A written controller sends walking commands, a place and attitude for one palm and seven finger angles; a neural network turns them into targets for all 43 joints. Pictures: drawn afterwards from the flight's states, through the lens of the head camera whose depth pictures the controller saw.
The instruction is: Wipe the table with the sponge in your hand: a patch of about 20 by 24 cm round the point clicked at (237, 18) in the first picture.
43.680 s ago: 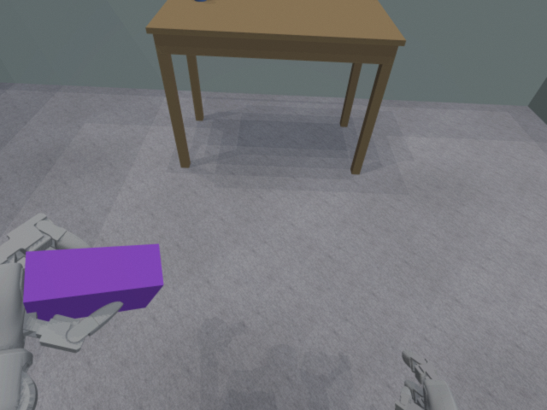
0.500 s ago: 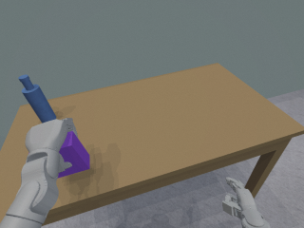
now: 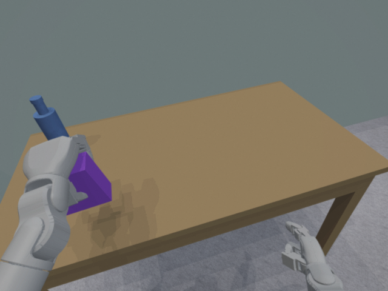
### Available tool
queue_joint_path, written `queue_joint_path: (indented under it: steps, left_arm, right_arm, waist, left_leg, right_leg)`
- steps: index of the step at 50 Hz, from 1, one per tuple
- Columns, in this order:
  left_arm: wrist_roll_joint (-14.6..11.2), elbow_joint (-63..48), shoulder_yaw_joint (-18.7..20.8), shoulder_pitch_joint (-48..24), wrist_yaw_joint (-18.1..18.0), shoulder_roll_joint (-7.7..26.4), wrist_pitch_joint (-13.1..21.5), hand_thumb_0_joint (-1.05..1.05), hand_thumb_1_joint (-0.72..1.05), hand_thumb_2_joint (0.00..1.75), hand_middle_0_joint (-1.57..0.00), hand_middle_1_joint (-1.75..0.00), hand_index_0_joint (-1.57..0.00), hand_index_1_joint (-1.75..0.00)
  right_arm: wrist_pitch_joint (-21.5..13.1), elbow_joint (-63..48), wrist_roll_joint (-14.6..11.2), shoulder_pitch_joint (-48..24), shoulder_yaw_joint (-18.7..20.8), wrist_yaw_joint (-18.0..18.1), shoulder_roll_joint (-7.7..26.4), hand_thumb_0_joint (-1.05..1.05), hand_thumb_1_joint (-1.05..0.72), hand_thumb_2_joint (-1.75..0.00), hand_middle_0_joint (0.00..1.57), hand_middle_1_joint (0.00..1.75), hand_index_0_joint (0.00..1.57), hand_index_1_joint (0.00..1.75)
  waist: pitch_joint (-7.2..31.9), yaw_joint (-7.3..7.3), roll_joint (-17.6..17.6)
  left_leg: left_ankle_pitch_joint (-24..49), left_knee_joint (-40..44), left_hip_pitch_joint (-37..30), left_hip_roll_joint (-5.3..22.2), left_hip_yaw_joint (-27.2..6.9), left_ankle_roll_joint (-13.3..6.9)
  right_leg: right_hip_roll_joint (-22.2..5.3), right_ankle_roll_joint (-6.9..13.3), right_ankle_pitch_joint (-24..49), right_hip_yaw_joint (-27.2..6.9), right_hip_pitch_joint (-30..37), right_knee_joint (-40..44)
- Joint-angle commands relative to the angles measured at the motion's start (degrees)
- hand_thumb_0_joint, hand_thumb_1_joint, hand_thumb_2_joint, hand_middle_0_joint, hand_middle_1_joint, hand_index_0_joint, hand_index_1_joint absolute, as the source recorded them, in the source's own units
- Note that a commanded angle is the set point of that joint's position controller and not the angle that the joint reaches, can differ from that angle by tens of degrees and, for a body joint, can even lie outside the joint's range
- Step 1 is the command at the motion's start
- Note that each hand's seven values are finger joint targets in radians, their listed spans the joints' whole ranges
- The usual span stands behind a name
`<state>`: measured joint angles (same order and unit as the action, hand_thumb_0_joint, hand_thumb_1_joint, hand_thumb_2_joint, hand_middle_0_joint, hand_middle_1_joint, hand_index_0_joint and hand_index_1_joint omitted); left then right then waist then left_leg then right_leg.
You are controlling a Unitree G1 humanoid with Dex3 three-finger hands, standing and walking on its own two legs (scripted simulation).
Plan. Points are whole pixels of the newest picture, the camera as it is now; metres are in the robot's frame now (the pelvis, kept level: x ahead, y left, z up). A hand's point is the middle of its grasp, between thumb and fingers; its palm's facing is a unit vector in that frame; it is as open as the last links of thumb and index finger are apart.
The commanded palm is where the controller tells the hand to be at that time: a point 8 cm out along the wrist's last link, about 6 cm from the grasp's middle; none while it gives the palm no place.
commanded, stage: lift the sponge slowly off the table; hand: left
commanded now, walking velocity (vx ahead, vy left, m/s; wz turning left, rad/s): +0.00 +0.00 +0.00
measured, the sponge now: (80, 190) +0.26 +0.29 +0.11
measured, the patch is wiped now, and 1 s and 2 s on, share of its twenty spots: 1.00 1.00 1.00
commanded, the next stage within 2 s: bring the sponge back beside the body in 0.52 s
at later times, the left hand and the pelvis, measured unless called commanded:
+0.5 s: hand (69, 155) +0.28 +0.29 +0.19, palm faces +0.23 -0.11 -0.97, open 9.4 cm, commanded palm +0.23 +0.28 +0.25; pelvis +0.00 +0.00 +0.00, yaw +0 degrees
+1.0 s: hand (70, 178) +0.25 +0.29 +0.16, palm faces +0.16 -0.16 -0.97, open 9.4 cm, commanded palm +0.20 +0.28 +0.24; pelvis +0.00 +0.00 +0.00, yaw +0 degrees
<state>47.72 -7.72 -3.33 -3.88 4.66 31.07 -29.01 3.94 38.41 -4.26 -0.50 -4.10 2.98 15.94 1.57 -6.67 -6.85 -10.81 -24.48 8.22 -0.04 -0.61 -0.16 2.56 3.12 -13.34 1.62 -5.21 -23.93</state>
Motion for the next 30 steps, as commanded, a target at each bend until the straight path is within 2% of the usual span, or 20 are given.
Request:
queue_joint_path:
  steps: [1, 4, 6, 7, 10, 11, 12, 13, 14, 15, 16, 17, 19, 21, 23, 25, 26, 27, 29, 30]
  left_arm:
    - [2.1, -10.7, 8.8, -19.7, -1.0, 15.3, 0.1, 0.0, 0.1, 1.3, -1.2, -1.6, -1.2, -1.6]
    - [2.5, -12.9, 5.7, -22.0, -0.4, 12.7, 0.9, 0.0, 0.1, 1.3, -1.2, -1.6, -1.2, -1.6]
    - [3.3, -16.2, 6.7, -25.0, -0.7, 14.7, 1.6, 0.0, 0.1, 1.3, -1.2, -1.6, -1.2, -1.6]
    - [3.3, -15.6, 5.8, -25.3, -0.8, 13.6, 1.8, 0.0, 0.1, 1.3, -1.2, -1.6, -1.2, -1.6]
    - [4.1, -11.1, 8.8, -26.6, -1.4, 16.9, 1.6, 0.0, 0.1, 1.3, -1.2, -1.6, -1.2, -1.6]
    - [4.5, -10.5, 11.2, -28.3, -1.8, 19.9, 1.2, 0.0, 0.1, 1.3, -1.2, -1.6, -1.2, -1.6]
    - [4.1, -10.3, 8.8, -29.5, -1.7, 16.9, 1.1, 0.0, 0.1, 1.3, -1.2, -1.6, -1.2, -1.6]
    - [4.1, -8.8, 10.6, -28.8, -2.1, 18.7, 0.9, 0.0, 0.1, 1.3, -1.2, -1.6, -1.2, -1.6]
    - [3.6, -8.4, 9.6, -28.3, -1.9, 17.5, 0.6, 0.0, 0.1, 1.3, -1.2, -1.6, -1.2, -1.6]
    - [3.1, -8.9, 10.4, -27.4, -1.9, 18.2, 0.2, 0.0, 0.1, 1.3, -1.2, -1.6, -1.2, -1.6]
    - [3.2, -9.1, 12.2, -27.8, -1.8, 20.3, -0.3, 0.0, 0.1, 1.3, -1.2, -1.6, -1.2, -1.6]
    - [2.5, -9.0, 9.2, -27.0, -1.1, 16.4, -0.7, 0.0, 0.1, 1.3, -1.2, -1.6, -1.2, -1.6]
    - [1.4, -8.6, 8.3, -25.6, -0.3, 15.4, -1.5, 0.0, 0.1, 1.3, -1.2, -1.6, -1.2, -1.6]
    - [1.1, -10.8, 9.4, -23.8, 0.4, 16.1, -1.8, 0.0, 0.1, 1.3, -1.2, -1.6, -1.2, -1.6]
    - [0.5, -11.6, 5.9, -20.6, 1.4, 11.9, -2.2, 0.0, 0.1, 1.3, -1.2, -1.6, -1.2, -1.6]
    - [0.4, -12.9, 5.3, -21.3, 1.8, 11.7, -2.1, 0.0, 0.1, 1.3, -1.2, -1.6, -1.2, -1.6]
    - [0.6, -13.0, 8.0, -21.5, 1.6, 14.6, -2.0, 0.0, 0.1, 1.3, -1.2, -1.6, -1.2, -1.6]
    - [0.8, -12.7, 5.3, -23.4, 1.7, 12.1, -2.0, 0.0, 0.1, 1.3, -1.2, -1.6, -1.2, -1.6]
    - [1.8, -11.3, 7.5, -26.1, 0.9, 15.2, -1.5, 0.0, 0.1, 1.3, -1.2, -1.6, -1.2, -1.6]
    - [2.4, -12.2, 7.4, -28.5, 0.5, 15.9, -1.3, 0.0, 0.1, 1.3, -1.2, -1.6, -1.2, -1.6]
  right_arm:
    - [-3.5, -11.4, -0.1, -16.2, 2.2, 1.0, 5.8, 0.0, -0.9, -0.9, 0.2, 0.3, 0.2, 0.3]
    - [-4.0, -11.8, 0.0, -15.8, 2.0, 1.2, 5.2, 0.0, -0.9, -0.9, 0.2, 0.3, 0.2, 0.3]
    - [-4.6, -12.2, 0.0, -16.3, 2.0, 1.4, 5.1, 0.0, -0.9, -0.9, 0.2, 0.3, 0.2, 0.3]
    - [-4.9, -12.4, 0.2, -15.9, 1.9, 1.5, 4.7, 0.0, -0.9, -0.9, 0.2, 0.3, 0.2, 0.3]
    - [-4.4, -10.7, 0.3, -14.7, 2.0, 1.7, 5.2, 0.0, -0.9, -0.9, 0.2, 0.3, 0.2, 0.3]
    - [-4.3, -10.5, 0.1, -15.2, 2.0, 1.9, 5.6, 0.0, -0.9, -0.9, 0.2, 0.3, 0.2, 0.3]
    - [-4.4, -11.4, 0.2, -15.5, 1.7, 1.9, 5.0, 0.0, -0.9, -0.9, 0.2, 0.3, 0.2, 0.3]
    - [-4.4, -10.4, 0.0, -15.2, 1.9, 1.8, 5.2, 0.0, -0.9, -0.9, 0.2, 0.3, 0.2, 0.3]
    - [-4.1, -10.8, 0.2, -15.4, 1.9, 1.5, 5.3, 0.0, -0.9, -0.9, 0.2, 0.3, 0.2, 0.3]
    - [-3.9, -10.8, 0.0, -15.5, 2.0, 1.4, 5.3, 0.0, -0.9, -0.9, 0.2, 0.3, 0.2, 0.3]
    - [-3.9, -10.7, 0.0, -16.0, 2.0, 1.3, 5.7, 0.0, -0.9, -0.9, 0.2, 0.3, 0.2, 0.3]
    - [-3.9, -11.8, -0.1, -16.2, 1.6, 1.2, 5.0, 0.0, -0.9, -0.9, 0.2, 0.3, 0.2, 0.3]
    - [-3.6, -11.5, -0.3, -16.1, 1.7, 0.9, 5.3, 0.0, -0.9, -0.9, 0.2, 0.3, 0.2, 0.3]
    - [-3.8, -12.2, -0.4, -16.5, 1.9, 0.8, 5.4, 0.0, -0.9, -0.9, 0.2, 0.3, 0.2, 0.3]
    - [-3.6, -12.8, -0.7, -16.3, 1.7, 0.4, 4.9, 0.0, -0.9, -0.9, 0.2, 0.3, 0.2, 0.3]
    - [-3.3, -13.1, -0.6, -16.1, 1.7, 0.5, 5.2, 0.0, -0.9, -0.9, 0.2, 0.3, 0.2, 0.3]
    - [-3.5, -12.9, -0.7, -15.9, 1.8, 0.7, 5.5, 0.0, -0.9, -0.9, 0.2, 0.3, 0.2, 0.3]
    - [-3.5, -13.5, -0.6, -16.2, 1.4, 1.0, 5.1, 0.0, -0.9, -0.9, 0.2, 0.3, 0.2, 0.3]
    - [-3.4, -12.4, -0.4, -15.3, 1.6, 1.4, 5.6, 0.0, -0.9, -0.9, 0.2, 0.3, 0.2, 0.3]
    - [-3.5, -12.6, -0.4, -15.2, 1.6, 1.5, 5.5, 0.0, -0.9, -0.9, 0.2, 0.3, 0.2, 0.3]
  waist:
    - [7.7, 0.24, 3.5]
    - [9.8, 0.28, 1.0]
    - [11.2, 0.29, 0.1]
    - [11.6, -0.16, 0.6]
    - [10.5, -0.05, 3.4]
    - [9.9, -0.1, 2.6]
    - [10.4, -0.43, 3.2]
    - [10.4, -0.55, 2.9]
    - [10.8, -0.87, 2.0]
    - [11.5, -1.13, 1.8]
    - [11.7, -1.08, 0.8]
    - [12.0, -1.31, 1.2]
    - [10.7, -0.71, 1.3]
    - [12.2, -0.9, 1.6]
    - [11.0, -0.45, 3.0]
    - [10.9, -0.03, 4.8]
    - [10.0, 0.04, 4.7]
    - [9.2, 0.17, 5.0]
    - [8.7, 0.31, 5.5]
    - [10.0, 0.17, 4.7]
  left_leg:
    - [5.3, 2.8, -2.0, -1.4, -3.4, -2.4]
    - [7.2, 2.5, -3.3, -1.6, -3.4, -2.5]
    - [6.6, 2.9, -4.5, -1.5, -3.9, -2.4]
    - [6.8, 2.8, -4.1, -1.6, -3.8, -2.5]
    - [6.5, 3.3, -3.4, -1.6, -3.8, -2.3]
    - [5.2, 3.8, -3.1, -1.6, -4.0, -2.1]
    - [5.7, 3.5, -2.4, -1.6, -3.5, -2.2]
    - [6.4, 3.4, -2.6, -1.8, -3.5, -2.1]
    - [7.1, 3.4, -2.3, -1.7, -3.5, -1.9]
    - [7.3, 3.4, -2.5, -1.8, -3.5, -1.9]
    - [7.1, 3.5, -2.3, -1.7, -3.8, -1.6]
    - [7.9, 3.2, -1.7, -1.7, -3.4, -1.8]
    - [7.7, 3.0, -1.7, -1.4, -3.3, -1.8]
    - [8.4, 2.5, -2.3, -1.3, -3.5, -1.8]
    - [9.0, 2.1, -1.9, -1.2, -3.1, -2.1]
    - [8.3, 2.1, -2.1, -0.9, -3.3, -2.2]
    - [6.7, 2.5, -1.8, -0.7, -3.6, -2.2]
    - [5.6, 2.6, -1.2, -0.9, -3.3, -2.3]
    - [5.3, 2.6, -1.6, -1.0, -3.5, -2.3]
    - [5.7, 2.6, -2.0, -1.3, -3.5, -2.4]
  right_leg:
    - [-1.4, 1.6, 3.4, -7.8, -2.1, 5.8]
    - [-1.5, 1.7, 5.9, -6.0, -1.1, 5.1]
    - [-1.1, 2.0, 4.3, -7.1, -0.9, 5.0]
    - [-1.3, 2.0, 4.4, -5.8, -0.3, 4.7]
    - [-1.3, 1.9, 3.8, -6.7, -0.5, 5.6]
    - [-0.9, 2.3, 1.9, -8.1, -1.1, 6.1]
    - [-1.5, 2.2, 2.8, -6.9, -0.1, 5.5]
    - [-1.4, 2.2, 3.3, -7.6, -0.5, 5.8]
    - [-1.6, 2.3, 4.9, -7.1, 0.4, 5.4]
    - [-1.7, 2.1, 5.3, -7.6, 0.8, 5.3]
    - [-1.3, 2.6, 4.6, -8.9, 0.7, 5.2]
    - [-1.8, 2.4, 6.2, -7.1, 1.5, 4.4]
    - [-1.8, 1.9, 6.7, -6.5, 0.1, 4.8]
    - [-1.8, 2.1, 7.5, -7.8, 0.4, 4.2]
    - [-2.0, 1.5, 8.7, -6.1, -0.5, 3.8]
    - [-2.0, 1.3, 8.4, -5.8, -1.1, 3.8]
    - [-1.6, 1.5, 5.8, -6.5, -1.9, 4.2]
    - [-1.8, 1.3, 4.3, -5.5, -2.4, 4.3]
    - [-1.6, 1.4, 3.5, -5.7, -3.1, 4.8]
    - [-1.7, 1.4, 3.7, -5.9, -2.5, 4.7]
